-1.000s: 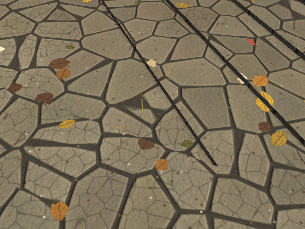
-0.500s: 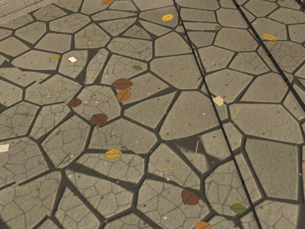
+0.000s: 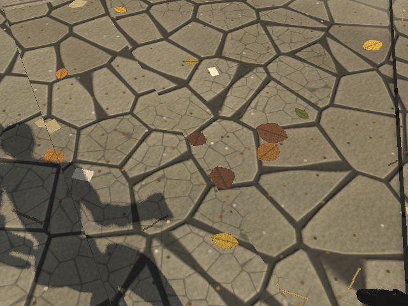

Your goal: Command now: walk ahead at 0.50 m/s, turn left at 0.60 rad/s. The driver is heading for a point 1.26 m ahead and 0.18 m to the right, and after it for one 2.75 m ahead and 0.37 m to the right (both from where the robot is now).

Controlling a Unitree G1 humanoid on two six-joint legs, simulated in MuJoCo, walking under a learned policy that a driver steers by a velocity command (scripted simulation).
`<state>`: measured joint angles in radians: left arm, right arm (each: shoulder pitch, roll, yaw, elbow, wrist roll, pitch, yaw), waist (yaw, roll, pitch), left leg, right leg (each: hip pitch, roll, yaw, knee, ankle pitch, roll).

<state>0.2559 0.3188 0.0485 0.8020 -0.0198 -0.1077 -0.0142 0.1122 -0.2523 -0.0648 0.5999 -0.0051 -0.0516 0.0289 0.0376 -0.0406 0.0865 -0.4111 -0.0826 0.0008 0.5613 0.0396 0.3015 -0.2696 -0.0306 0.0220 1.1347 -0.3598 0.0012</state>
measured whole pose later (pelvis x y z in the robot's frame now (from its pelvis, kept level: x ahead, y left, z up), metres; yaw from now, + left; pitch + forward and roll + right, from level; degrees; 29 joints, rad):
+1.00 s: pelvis +0.53 -0.06 -0.01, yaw -17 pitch +2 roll +3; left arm 0.22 0.34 0.08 0.70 -0.02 -0.04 -0.01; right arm 0.30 -0.27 -0.07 0.82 -0.01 -0.10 0.00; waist -0.05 -0.06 0.01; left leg -0.10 -0.04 0.10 0.28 -0.21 0.03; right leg -0.66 -0.09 0.07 0.95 -0.13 0.02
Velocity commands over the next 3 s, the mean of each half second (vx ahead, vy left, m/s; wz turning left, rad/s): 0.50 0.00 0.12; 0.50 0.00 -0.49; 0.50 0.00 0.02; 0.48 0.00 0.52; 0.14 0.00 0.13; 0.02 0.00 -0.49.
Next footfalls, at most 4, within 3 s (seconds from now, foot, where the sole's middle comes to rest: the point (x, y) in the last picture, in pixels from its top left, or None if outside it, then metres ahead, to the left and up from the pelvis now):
0.24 right None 0.30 -0.17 -0.79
0.74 left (199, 267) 0.56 0.05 -0.79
1.24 right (296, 225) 0.75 -0.30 -0.82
1.74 left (255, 147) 1.11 -0.16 -0.82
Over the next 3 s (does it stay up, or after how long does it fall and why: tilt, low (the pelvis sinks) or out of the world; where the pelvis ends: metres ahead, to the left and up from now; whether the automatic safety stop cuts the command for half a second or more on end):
stays up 1.25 -0.24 -0.05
